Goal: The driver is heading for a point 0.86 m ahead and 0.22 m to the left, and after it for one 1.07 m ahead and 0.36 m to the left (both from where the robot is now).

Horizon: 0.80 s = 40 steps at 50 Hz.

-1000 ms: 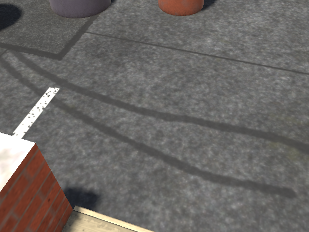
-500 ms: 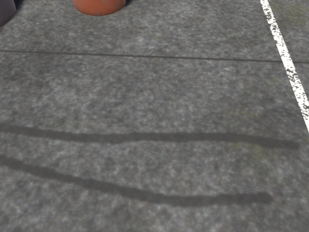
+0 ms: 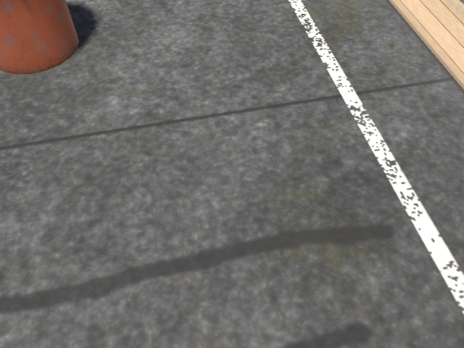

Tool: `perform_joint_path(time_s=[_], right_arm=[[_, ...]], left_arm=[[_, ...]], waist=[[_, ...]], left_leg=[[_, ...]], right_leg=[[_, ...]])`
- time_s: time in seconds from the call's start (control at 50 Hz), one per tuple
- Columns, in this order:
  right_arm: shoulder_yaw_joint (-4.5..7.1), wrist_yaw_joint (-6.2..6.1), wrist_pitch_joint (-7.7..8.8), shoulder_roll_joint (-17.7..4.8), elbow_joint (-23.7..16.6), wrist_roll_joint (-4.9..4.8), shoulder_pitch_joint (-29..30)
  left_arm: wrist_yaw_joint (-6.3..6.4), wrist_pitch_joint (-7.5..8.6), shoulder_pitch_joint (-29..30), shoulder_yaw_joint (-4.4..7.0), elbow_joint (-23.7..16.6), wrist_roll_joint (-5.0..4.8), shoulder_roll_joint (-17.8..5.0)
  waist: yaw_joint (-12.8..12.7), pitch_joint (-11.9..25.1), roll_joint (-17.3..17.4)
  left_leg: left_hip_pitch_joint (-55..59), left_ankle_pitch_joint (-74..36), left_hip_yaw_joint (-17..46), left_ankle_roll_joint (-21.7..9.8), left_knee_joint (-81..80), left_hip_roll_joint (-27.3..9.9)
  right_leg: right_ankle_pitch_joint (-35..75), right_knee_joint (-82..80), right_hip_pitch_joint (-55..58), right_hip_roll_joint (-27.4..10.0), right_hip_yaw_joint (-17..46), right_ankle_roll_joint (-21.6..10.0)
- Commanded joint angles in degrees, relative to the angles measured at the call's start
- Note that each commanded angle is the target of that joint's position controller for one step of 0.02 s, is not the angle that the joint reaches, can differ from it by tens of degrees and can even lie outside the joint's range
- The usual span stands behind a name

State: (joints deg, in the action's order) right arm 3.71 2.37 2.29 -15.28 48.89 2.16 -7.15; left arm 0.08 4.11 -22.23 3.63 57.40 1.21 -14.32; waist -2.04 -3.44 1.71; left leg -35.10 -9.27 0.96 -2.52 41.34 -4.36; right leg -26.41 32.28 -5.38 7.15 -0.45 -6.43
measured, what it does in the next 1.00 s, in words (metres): goes down, turning left: left foot 0.13 m lower, then right foot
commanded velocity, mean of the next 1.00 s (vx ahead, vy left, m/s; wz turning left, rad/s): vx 0.50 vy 0.00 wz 0.45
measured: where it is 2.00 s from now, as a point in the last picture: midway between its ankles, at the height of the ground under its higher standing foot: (163, 264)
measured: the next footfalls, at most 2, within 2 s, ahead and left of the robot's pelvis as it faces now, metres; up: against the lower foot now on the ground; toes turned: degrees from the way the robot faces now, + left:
left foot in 0.22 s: +0.31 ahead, +0.10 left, -0.13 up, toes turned +6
right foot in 0.62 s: +0.59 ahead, -0.02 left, -0.13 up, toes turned +22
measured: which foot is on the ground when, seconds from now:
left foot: up 0.00-0.20, down 0.22-0.64, up 0.66-1.00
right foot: down 0.00-0.22, up 0.24-0.60, down 0.62-1.00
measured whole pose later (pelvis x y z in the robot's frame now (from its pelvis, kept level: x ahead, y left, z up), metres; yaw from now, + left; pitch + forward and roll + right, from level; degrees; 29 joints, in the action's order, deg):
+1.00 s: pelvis +0.57 +0.09 -0.11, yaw +32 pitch +1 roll -2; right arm 3.7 4.1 -1.1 -16.2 45.5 1.9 -6.7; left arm 0.1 5.2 -21.5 2.9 52.8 1.1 -13.9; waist -2.5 -2.4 2.7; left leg -37.3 4.0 0.3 -1.4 48.4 -3.9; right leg -14.6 14.9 -0.9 0.3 -10.8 -1.2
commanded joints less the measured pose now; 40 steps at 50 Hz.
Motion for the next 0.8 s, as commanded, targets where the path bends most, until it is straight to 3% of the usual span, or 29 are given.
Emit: perform_joint_path(time_s=[0.02, 0.06, 0.1, 0.14, 0.18, 0.2, 0.22, 0.24, 0.26, 0.28, 0.3, 0.32, 0.34, 0.36, 0.38, 0.44, 0.48, 0.54, 0.58, 0.6, 0.62, 0.64, 0.66, 0.68, 0.7, 0.72, 0.74, 0.76, 0.8], right_arm=[[-0.34, 0.81, 1.15, -1.09, -2.65, -0.81, 6.21], [-0.35, 0.72, 1.13, -1.88, -3.48, -1.36, 9.25], [-0.98, 0.54, 1.48, -1.41, -4.56, -0.85, 12.72], [-1.43, 0.61, 1.94, -1.36, -3.83, -0.03, 11.26], [-0.87, 0.41, 2.32, -3.2, 0.14, 0.42, 0.83], [-0.21, 0.16, 2.22, -4.42, 3.83, 1.21, -9.72], [0.69, 0.29, 1.98, -5.5, 7.18, 1.22, -19.78], [1.9, 1.05, 1.82, -10.15, 7.95, 0.83, -23.36], [2.05, 1.44, 1.16, -9.76, 7.19, -1.41, -27.66], [3.23, -0.39, -0.06, -12.38, 6.07, -1.39, -24.46], [1.9, -1.88, -0.04, -8.31, 4.13, -1.52, -16.23], [1.44, -2.43, 0.37, -7.12, 3.4, -1.05, -12.41], [0.77, -2.81, 1.1, -6.17, 3.33, -1.05, -10.42], [0.7, -2.79, 1.53, -6.23, 3.52, -1.46, -9.93], [0.77, -2.68, 2.04, -6.88, 3.71, -1.33, -9.66], [0.94, -1.95, 2.28, -6.11, 3.41, -2.47, -9.78], [0.97, -1.71, 1.7, -5.57, 3.84, -3.06, -12.64], [1.27, -2.16, 0.28, -6.21, 4.14, -1.8, -16.21], [1.74, -2.6, 0.02, -7.68, 3.31, -1.15, -15.33], [1.98, -2.58, 0.19, -8.58, 2.63, -1.08, -13.75], [1.81, -2.31, 0.84, -7.77, 1.99, -1.28, -13.23], [1.0, -2.14, 1.85, -4.61, -0.19, -1.75, -13.5], [0.77, -2.19, 1.48, -2.51, -1.4, -3.28, -19.71], [1.29, -2.69, 0.24, -6.78, 0.21, -1.3, -18.06], [1.38, -2.07, -0.09, -6.44, -0.15, -0.68, -14.06], [1.18, -1.52, -0.26, -4.86, -0.82, -0.69, -12.35], [1.22, -0.99, -0.82, -4.16, -1.01, -0.17, -11.59], [1.11, -0.45, -1.46, -3.77, -1.02, 0.06, -12.16], [1.1, 0.18, -2.23, -3.64, -2.21, -0.09, -10.4]], left_arm=[[0.62, 1.67, 0.62, 0.6, -2.03, 0.53, -5.36], [0.87, 1.79, -2.03, 0.19, -0.85, 1.36, -5.31], [1.1, 2.09, -5.49, -0.41, 0.85, 1.84, -4.72], [2.02, 2.02, -7.37, -0.77, 2.33, 1.96, -4.99], [2.5, 1.23, -7.87, -0.92, 3.09, 2.04, -6.34], [2.31, 0.76, -6.46, -0.81, 3.23, 1.42, -6.89], [1.61, 0.84, -3.92, -0.4, 2.2, 0.38, -7.79], [1.51, 0.95, -8.67, -1.13, 1.3, -0.92, -2.25], [1.71, 1.19, -6.62, -1.17, -0.97, -0.99, -5.72], [1.25, 1.43, -1.12, -1.41, -3.82, -0.79, -6.25], [0.75, 2.46, 7.04, -1.32, -6.09, 1.0, -7.85], [0.26, 2.48, 8.91, -0.99, -6.21, 1.33, -7.71], [-0.06, 1.36, 9.99, -0.97, -7.07, 1.71, -7.16], [-0.11, 0.24, 10.22, -1.18, -7.78, 2.07, -5.61], [-0.23, -0.34, 10.39, -1.83, -7.99, 2.07, -3.43], [-0.82, 0.18, 12.85, -2.4, -9.7, 0.41, -1.57], [-0.74, 0.22, 17.24, -2.39, -11.22, 0.14, -1.67], [-0.68, -0.06, 22.13, -2.12, -13.72, 0.09, -3.18], [-0.64, 0.52, 20.48, -1.68, -13.85, 0.05, -4.47], [-0.44, 1.01, 15.94, -1.27, -12.58, 0.2, -5.3], [0.07, 1.82, 9.19, -0.42, -11.06, 0.85, -7.69], [1.11, 2.11, 0.44, 0.69, -10.81, 1.63, -12.55], [1.44, 0.8, 1.22, 1.74, -10.9, 1.56, -16.11], [1.28, -0.01, 4.55, 1.25, -11.54, 0.87, -11.15], [1.07, -0.09, 7.46, 0.2, -12.35, 0.5, -6.78], [0.87, -0.02, 9.64, -0.26, -12.28, 0.72, -5.12], [1.01, 0.25, 9.81, -0.41, -12.05, 0.64, -4.64], [0.96, 0.63, 9.54, -0.42, -11.52, 0.54, -4.51], [0.65, 1.81, 7.77, -0.11, -10.71, -0.1, -5.03]], waist=[[-1.35, -0.62, -3.51], [-3.08, -3.61, -3.08], [-5.02, -6.55, -2.03], [-5.15, -7.96, -1.63], [-1.07, -4.11, -0.09], [3.66, 0.39, 0.79], [8.88, 5.04, 3.74], [5.86, 11.02, 12.75], [9.37, 21.86, 2.99], [10.36, 19.54, 4.76], [7.57, 10.91, -3.4], [5.77, 5.33, -2.52], [2.19, -0.47, -5.99], [0.74, -1.17, -5.9], [0.21, -0.54, -3.07], [0.93, 3.24, 1.58], [3.33, 3.87, 1.44], [5.02, 2.35, 1.63], [3.25, 1.56, 1.44], [0.53, 2.89, 0.6], [-2.88, 6.5, -2.69], [-6.19, 15.03, -9.88], [-2.14, 19.46, -21.09], [-0.91, 12.45, -10.17], [-1.03, 6.35, -4.37], [0.24, 2.9, -3.5], [0.96, 1.6, -5.73], [1.77, 1.45, -7.67], [2.36, 2.8, -7.42]], left_leg=[[5.91, -15.14, -1.25, -1.92, -7.49, 2.65], [4.03, -16.09, -0.03, -2.39, -8.97, 3.42], [3.06, -15.25, -1.0, -2.26, -14.19, 3.96], [4.71, -13.06, -1.67, -1.9, -18.43, 3.93], [13.33, -8.4, -2.9, -3.27, -22.97, 4.56], [24.43, -6.44, -5.47, -4.68, -23.68, 6.44], [38.86, -10.49, -2.06, -7.28, -22.7, 3.61], [61.47, -39.46, 10.3, -14.49, -2.99, -10.22], [70.96, -32.79, 23.07, -19.7, -2.77, -16.33], [66.49, 3.32, 33.66, -25.52, -14.18, -19.59], [53.61, 21.27, 32.14, -20.86, -23.04, -17.29], [41.7, 17.39, 32.09, -20.3, -25.15, -16.38], [27.64, 4.15, 28.36, -19.35, -27.17, -13.24], [20.0, -1.58, 22.99, -17.79, -28.1, -9.09], [16.02, -9.18, 18.22, -16.59, -28.35, -5.35], [15.46, -15.47, 11.49, -11.8, -26.24, 0.68], [19.3, -10.98, 12.8, -9.35, -24.86, 1.53], [25.73, -4.93, 18.61, -8.82, -22.27, -0.64], [26.16, -1.58, 21.86, -8.16, -19.65, -1.57], [24.43, -2.28, 21.95, -7.36, -15.33, -0.35], [20.63, -0.64, 19.37, -5.94, -5.51, 2.91], [14.91, 11.81, 12.38, -4.46, 9.99, 6.79], [0.4, 44.31, 5.5, -3.53, 22.38, 13.74], [-4.85, 41.29, 4.71, -3.5, 27.9, 7.65], [-4.84, 35.58, 4.56, -3.2, 28.13, 5.74], [-3.69, 32.16, 4.01, -2.48, 26.52, 4.11], [-2.41, 30.68, 3.53, -1.85, 24.95, 2.58], [-0.99, 29.48, 3.05, -1.16, 24.63, 2.03], [-0.79, 26.22, 2.6, -0.32, 24.37, 1.56]], right_leg=[[11.58, -7.89, -5.93, -11.65, 8.72, -5.24], [10.36, -5.35, -4.56, -13.15, 8.41, -4.34], [10.74, -1.04, -1.63, -12.96, 7.18, -3.35], [16.51, 5.19, 0.9, -12.79, 6.45, -2.77], [32.67, 17.31, 3.88, -12.62, 4.66, -2.56], [40.7, 29.41, 1.37, -11.19, 2.38, -2.12], [32.8, 46.7, -8.35, -7.92, -1.29, -0.75], [-18.04, 72.96, -35.03, -3.75, -3.1, 2.4], [-13.33, 72.28, -43.45, -5.94, 2.7, 2.38], [-7.66, 72.95, -53.49, -6.83, 1.92, 3.89], [5.25, 56.97, -53.11, -11.08, 4.57, 3.41], [6.71, 52.72, -47.69, -11.52, 3.84, 4.23], [8.05, 41.53, -39.44, -13.04, 4.28, 6.61], [8.65, 32.58, -31.16, -13.19, 3.57, 8.15], [10.61, 27.38, -25.51, -11.97, 1.33, 8.78], [25.15, 12.54, -16.8, -9.38, -0.49, 7.72], [30.29, 7.22, -16.85, -8.09, -0.63, 7.44], [24.88, 3.71, -19.7, -7.56, 1.58, 7.24], [19.71, -1.08, -15.24, -6.73, 2.69, 6.64], [17.89, -4.21, -8.27, -5.62, 2.46, 5.89], [16.2, -6.78, 1.99, -8.71, 5.86, 4.08], [8.9, -8.4, 14.26, -22.13, 18.56, 0.94], [4.49, -15.01, 21.99, -33.16, 41.59, -6.23], [-2.7, -14.74, 15.83, -31.71, 40.59, -6.18], [-1.28, -15.91, 9.19, -28.55, 32.47, -4.79], [5.63, -17.91, 3.96, -26.15, 25.68, -3.63], [11.01, -19.05, 0.89, -24.22, 20.19, -2.65], [15.16, -19.91, -0.95, -22.59, 16.04, -1.87], [23.17, -21.15, -1.01, -22.31, 11.53, -2.24]])
Keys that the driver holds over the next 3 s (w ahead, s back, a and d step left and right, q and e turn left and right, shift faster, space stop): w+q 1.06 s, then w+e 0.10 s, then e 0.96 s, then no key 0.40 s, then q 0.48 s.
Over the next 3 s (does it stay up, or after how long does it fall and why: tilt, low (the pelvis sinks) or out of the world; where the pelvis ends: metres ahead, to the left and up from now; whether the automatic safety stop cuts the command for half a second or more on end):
stays up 0.69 0.31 -0.12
